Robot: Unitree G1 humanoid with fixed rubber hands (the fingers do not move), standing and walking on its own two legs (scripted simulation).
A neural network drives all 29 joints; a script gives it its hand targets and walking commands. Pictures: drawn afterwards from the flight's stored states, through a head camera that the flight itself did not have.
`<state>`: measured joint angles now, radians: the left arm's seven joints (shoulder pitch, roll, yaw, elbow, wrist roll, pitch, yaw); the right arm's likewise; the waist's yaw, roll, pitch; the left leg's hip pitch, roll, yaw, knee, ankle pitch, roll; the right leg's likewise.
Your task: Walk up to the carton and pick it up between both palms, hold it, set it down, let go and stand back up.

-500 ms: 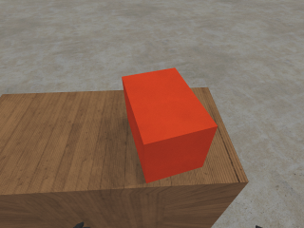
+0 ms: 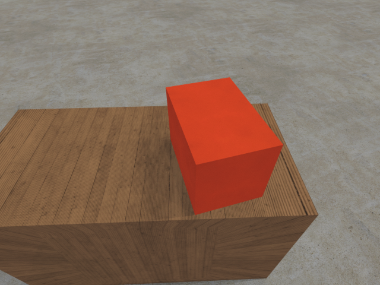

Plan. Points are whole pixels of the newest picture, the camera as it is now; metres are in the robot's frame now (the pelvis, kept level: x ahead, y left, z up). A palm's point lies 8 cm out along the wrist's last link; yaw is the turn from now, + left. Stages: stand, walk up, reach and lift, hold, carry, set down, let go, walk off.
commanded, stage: stand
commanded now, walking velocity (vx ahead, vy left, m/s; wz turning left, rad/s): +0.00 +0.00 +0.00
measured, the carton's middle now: (213, 141) +0.52 -0.04 -0.02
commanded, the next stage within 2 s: none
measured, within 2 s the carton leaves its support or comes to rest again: neither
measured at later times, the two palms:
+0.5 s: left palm out of the picture +0.01 +0.24 -0.13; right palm out of the picture +0.03 -0.26 -0.11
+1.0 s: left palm out of the picture +0.04 +0.23 -0.13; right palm out of the picture +0.04 -0.26 -0.12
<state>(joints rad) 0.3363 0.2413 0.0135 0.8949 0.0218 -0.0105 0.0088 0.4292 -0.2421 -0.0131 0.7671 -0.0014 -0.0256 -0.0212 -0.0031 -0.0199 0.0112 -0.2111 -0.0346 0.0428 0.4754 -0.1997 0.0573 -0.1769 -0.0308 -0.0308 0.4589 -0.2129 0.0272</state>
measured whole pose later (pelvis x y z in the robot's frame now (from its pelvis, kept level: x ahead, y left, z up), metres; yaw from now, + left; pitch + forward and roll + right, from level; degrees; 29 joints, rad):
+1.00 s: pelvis +0.03 -0.01 +0.00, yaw +1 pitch -2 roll +0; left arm 0.32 0.22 -0.02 0.97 0.00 -0.01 0.03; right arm 0.41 -0.21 0.00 0.87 0.00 -0.02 -0.03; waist 0.00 -0.01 0.01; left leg -0.20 -0.03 0.02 0.45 -0.22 0.04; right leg -0.16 -0.03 -0.05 0.45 -0.25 0.01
